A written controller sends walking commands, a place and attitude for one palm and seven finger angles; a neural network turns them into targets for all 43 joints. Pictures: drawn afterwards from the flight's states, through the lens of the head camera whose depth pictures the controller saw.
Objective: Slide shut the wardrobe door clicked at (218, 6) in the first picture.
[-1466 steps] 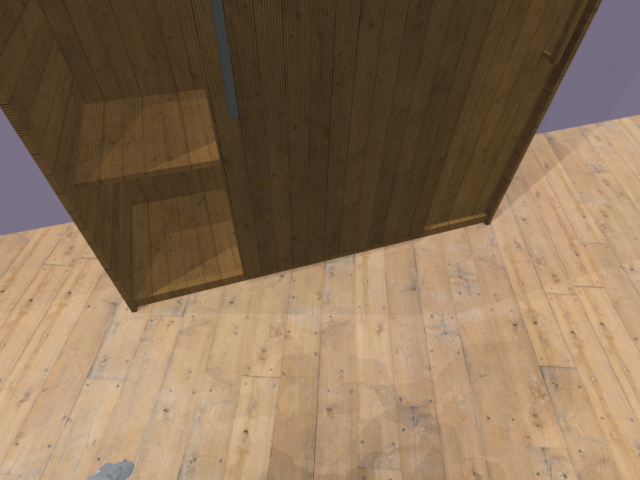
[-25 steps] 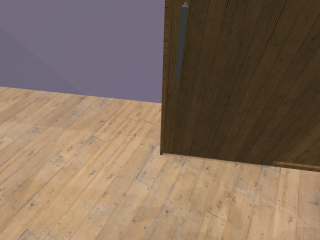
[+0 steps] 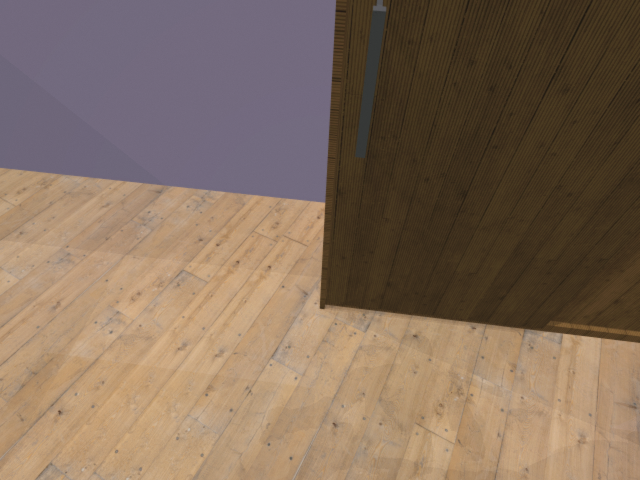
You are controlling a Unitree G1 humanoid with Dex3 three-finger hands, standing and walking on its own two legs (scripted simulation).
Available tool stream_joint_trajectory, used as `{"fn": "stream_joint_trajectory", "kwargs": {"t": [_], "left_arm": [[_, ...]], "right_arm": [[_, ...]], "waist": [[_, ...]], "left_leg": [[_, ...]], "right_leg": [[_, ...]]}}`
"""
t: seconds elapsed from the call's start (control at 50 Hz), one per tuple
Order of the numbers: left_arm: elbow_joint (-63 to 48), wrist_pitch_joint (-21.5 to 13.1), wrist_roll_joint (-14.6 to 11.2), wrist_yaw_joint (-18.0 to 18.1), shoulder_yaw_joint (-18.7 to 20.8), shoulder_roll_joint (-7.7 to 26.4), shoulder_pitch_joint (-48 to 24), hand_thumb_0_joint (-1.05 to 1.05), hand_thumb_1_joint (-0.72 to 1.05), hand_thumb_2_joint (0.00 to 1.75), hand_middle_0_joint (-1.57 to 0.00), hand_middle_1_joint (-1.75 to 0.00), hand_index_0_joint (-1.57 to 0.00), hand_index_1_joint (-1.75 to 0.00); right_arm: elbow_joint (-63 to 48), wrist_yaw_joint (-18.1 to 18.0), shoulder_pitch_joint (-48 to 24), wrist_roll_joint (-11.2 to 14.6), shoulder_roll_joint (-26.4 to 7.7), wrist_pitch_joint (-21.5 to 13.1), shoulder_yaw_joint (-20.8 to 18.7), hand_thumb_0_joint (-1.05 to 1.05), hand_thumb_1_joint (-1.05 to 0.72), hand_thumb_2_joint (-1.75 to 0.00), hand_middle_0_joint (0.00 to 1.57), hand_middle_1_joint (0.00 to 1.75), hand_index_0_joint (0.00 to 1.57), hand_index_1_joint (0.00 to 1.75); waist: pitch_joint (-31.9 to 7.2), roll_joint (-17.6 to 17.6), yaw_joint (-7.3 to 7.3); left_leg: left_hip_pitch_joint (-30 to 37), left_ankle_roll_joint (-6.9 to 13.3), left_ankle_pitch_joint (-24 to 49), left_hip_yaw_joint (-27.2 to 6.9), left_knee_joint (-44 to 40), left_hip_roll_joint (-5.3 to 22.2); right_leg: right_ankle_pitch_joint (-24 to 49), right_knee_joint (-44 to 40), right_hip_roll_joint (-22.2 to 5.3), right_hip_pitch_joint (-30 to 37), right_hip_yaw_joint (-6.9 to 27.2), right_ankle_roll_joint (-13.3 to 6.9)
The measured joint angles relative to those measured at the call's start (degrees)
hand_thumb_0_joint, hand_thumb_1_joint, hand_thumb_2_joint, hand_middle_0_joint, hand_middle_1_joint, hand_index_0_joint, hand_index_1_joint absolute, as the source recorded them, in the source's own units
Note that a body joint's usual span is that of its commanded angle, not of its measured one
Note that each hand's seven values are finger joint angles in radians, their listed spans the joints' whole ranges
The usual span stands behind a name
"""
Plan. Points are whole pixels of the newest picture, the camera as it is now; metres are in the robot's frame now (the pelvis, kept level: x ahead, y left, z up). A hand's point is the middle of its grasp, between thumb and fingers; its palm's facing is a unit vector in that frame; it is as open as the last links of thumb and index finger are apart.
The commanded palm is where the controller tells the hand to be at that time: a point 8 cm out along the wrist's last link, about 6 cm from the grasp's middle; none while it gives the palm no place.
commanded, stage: look to check the result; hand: right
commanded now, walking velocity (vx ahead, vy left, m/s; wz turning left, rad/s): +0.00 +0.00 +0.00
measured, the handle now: (369, 86) +0.76 -0.04 +0.11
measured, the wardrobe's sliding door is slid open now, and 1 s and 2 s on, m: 0.00 0.00 0.00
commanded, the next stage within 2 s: stand and wait in 0.10 s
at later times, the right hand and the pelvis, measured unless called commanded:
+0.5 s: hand out of the picture +0.09 -0.23 -0.16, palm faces -0.05 +0.94 -0.34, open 7.4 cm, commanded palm none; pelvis +0.01 +0.02 +0.00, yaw +1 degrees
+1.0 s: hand out of the picture +0.08 -0.22 -0.16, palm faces -0.06 +0.94 -0.33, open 7.4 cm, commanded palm none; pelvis +0.01 +0.02 +0.00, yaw +1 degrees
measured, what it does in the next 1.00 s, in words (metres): stands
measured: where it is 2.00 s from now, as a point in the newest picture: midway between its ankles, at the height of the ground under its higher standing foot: outside the picture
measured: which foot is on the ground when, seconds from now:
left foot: down 0.00-1.00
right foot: down 0.00-1.00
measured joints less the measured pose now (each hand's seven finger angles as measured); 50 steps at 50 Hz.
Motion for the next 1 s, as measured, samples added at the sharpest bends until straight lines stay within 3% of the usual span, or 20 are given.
{"fn": "stream_joint_trajectory", "kwargs": {"t": [0.56,1.0], "left_arm": [[0.0,0.2,0.1,0.5,0.2,0.0,0.8,0.01,0.91,0.90,-0.21,-0.30,-0.20,-0.30],[0.1,0.3,0.0,0.5,0.2,-0.4,1.0,0.01,0.91,0.90,-0.21,-0.30,-0.20,-0.30]], "right_arm": [[-0.7,-0.3,-0.2,0.1,0.3,-0.2,-0.2,0.01,-0.90,-0.90,0.21,0.30,0.20,0.30],[-0.4,-0.3,0.2,0.1,0.4,-0.1,-0.1,0.01,-0.90,-0.90,0.21,0.30,0.20,0.30]], "waist": [[-0.2,0.3,0.32],[-0.1,0.2,0.26]], "left_leg": [[1.6,1.3,-0.6,-0.3,-0.8,-1.5],[1.8,1.4,0.0,-0.5,-1.3,-1.7]], "right_leg": [[-0.8,-0.3,-1.4,1.5,-0.1,1.5],[-0.4,-0.6,-1.6,1.8,-0.3,1.6]]}}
